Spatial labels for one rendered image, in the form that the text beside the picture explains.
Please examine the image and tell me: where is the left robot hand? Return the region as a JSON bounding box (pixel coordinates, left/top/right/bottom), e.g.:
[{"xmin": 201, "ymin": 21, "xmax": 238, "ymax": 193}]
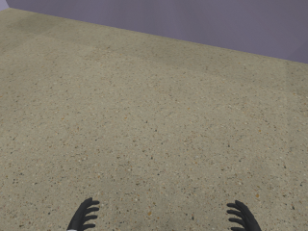
[{"xmin": 66, "ymin": 197, "xmax": 100, "ymax": 231}]

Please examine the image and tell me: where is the right robot hand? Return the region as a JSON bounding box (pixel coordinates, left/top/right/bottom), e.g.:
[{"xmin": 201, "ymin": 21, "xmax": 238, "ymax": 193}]
[{"xmin": 226, "ymin": 200, "xmax": 262, "ymax": 231}]

